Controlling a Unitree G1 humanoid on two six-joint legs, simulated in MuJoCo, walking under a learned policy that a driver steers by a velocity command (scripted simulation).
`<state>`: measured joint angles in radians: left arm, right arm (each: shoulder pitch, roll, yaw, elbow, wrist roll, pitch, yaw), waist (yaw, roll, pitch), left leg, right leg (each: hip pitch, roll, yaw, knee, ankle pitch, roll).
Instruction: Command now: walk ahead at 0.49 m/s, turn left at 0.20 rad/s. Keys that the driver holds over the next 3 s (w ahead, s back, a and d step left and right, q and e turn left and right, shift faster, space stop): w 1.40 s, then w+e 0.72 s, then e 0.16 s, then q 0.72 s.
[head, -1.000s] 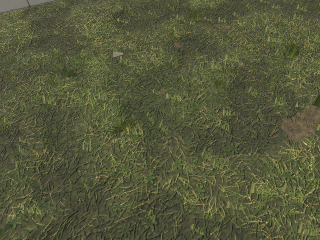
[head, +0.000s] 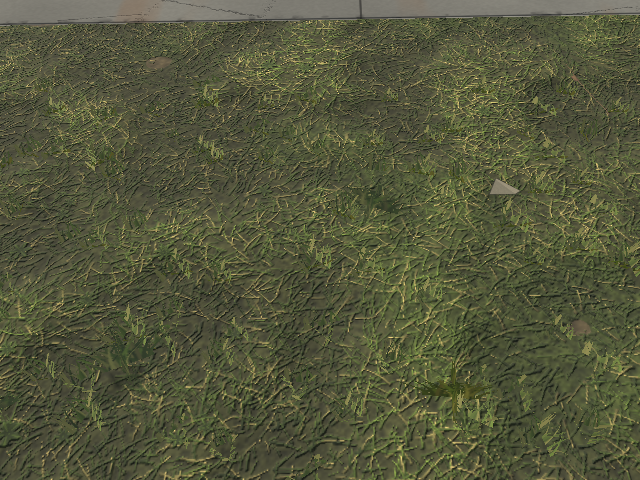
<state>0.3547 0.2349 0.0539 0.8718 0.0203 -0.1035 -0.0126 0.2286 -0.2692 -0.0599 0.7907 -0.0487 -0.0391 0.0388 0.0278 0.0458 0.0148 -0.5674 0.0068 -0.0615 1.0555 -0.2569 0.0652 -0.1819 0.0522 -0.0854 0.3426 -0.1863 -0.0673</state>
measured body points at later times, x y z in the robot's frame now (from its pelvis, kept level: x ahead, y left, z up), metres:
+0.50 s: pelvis +0.27 +0.05 +0.00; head +0.28 +0.07 +0.45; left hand +0.34 +0.31 -0.14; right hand +0.29 -0.21 -0.13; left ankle +0.25 +0.12 -0.74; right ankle +0.31 -0.10 -0.67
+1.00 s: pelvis +0.54 -0.01 +0.00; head +0.56 -0.02 +0.45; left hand +0.56 +0.25 -0.14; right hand +0.60 -0.26 -0.15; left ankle +0.53 +0.14 -0.66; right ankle +0.55 -0.06 -0.74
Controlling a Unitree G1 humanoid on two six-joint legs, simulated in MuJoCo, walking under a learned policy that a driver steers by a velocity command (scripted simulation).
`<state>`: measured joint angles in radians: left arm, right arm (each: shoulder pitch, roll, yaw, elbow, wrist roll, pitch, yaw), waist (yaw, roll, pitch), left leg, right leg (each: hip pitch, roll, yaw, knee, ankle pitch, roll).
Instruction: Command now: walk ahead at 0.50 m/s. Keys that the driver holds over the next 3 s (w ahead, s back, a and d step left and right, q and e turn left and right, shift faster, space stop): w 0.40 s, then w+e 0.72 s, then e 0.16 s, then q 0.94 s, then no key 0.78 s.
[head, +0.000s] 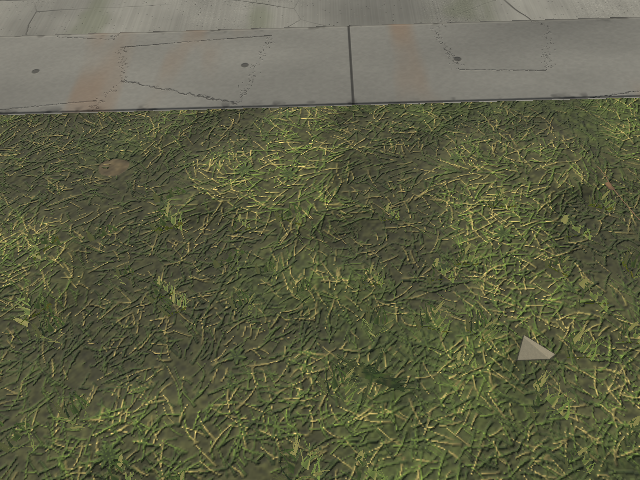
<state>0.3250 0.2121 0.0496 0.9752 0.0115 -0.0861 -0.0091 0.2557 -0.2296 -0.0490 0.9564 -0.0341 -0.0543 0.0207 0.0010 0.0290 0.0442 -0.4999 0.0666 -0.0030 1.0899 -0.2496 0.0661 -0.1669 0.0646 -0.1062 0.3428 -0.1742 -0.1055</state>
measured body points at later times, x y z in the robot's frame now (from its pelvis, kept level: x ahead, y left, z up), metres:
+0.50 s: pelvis +0.27 +0.05 -0.01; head +0.30 +0.06 +0.44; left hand +0.28 +0.29 -0.16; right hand +0.34 -0.21 -0.14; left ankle +0.32 +0.11 -0.74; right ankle +0.18 -0.07 -0.65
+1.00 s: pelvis +0.53 -0.02 -0.02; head +0.56 -0.03 +0.42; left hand +0.73 +0.19 -0.15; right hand +0.46 -0.25 -0.17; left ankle +0.39 +0.13 -0.64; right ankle +0.58 -0.07 -0.74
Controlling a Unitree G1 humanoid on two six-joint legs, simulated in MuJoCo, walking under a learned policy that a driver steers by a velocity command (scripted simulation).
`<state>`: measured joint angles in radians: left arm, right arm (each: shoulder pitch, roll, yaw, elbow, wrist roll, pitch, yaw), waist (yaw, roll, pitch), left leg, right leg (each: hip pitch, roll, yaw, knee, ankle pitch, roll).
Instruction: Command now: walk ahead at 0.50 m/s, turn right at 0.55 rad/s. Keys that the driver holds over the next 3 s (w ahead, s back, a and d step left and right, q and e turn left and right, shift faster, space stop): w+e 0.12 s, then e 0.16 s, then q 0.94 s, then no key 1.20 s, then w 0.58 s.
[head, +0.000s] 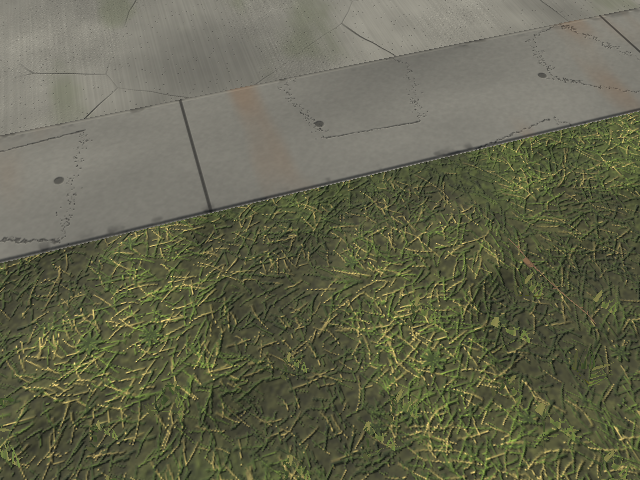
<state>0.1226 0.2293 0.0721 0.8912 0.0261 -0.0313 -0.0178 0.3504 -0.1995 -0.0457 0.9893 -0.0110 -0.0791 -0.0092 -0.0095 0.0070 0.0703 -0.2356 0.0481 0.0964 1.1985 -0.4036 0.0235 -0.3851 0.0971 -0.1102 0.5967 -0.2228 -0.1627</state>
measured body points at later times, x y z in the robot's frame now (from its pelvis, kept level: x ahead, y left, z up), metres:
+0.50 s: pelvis +0.23 +0.02 +0.01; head +0.27 +0.02 +0.45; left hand +0.30 +0.28 -0.14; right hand +0.32 -0.25 -0.11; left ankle +0.35 +0.07 -0.72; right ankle +0.08 -0.04 -0.66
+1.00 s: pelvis +0.24 -0.01 +0.02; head +0.26 -0.03 +0.47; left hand +0.30 +0.28 -0.09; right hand +0.37 -0.28 -0.11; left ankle +0.30 +0.09 -0.68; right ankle +0.24 -0.10 -0.72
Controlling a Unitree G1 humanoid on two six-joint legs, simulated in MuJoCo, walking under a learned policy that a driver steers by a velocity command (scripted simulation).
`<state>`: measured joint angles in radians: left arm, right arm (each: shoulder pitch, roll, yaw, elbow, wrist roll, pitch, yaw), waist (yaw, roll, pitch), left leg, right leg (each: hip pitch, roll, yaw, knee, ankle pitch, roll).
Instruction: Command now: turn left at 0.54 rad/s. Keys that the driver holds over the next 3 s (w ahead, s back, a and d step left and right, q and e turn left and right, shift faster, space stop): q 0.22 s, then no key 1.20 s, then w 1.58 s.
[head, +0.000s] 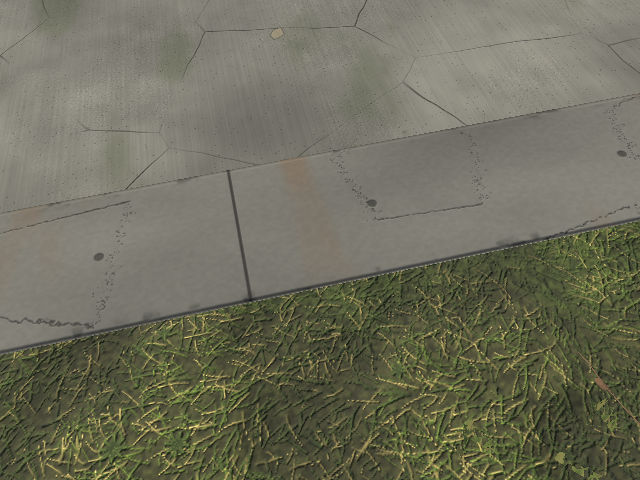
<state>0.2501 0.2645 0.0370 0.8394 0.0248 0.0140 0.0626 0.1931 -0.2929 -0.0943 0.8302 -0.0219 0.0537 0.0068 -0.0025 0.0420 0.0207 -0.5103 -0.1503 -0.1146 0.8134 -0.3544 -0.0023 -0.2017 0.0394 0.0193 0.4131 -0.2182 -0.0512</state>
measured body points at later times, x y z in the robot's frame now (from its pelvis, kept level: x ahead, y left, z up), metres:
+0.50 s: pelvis -0.01 +0.03 +0.00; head +0.01 +0.06 +0.45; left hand -0.01 +0.31 -0.14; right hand +0.19 -0.18 -0.10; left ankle -0.04 +0.11 -0.74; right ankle -0.01 -0.10 -0.70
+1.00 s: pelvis -0.01 +0.01 +0.00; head -0.01 +0.01 +0.45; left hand -0.03 +0.27 -0.14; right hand +0.09 -0.23 -0.15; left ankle -0.04 +0.11 -0.74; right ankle +0.00 -0.09 -0.74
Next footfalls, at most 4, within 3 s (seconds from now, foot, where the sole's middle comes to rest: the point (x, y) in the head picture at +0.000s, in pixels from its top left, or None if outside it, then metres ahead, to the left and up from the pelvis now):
0.36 left None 0.00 0.12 -0.78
0.72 right None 0.04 -0.09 -0.78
2.18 right None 0.42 0.07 -0.78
2.72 left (218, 396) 0.69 0.30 -0.78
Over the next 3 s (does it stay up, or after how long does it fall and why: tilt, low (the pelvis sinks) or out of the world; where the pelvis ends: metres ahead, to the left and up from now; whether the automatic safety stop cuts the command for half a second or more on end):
stays up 0.68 0.24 0.00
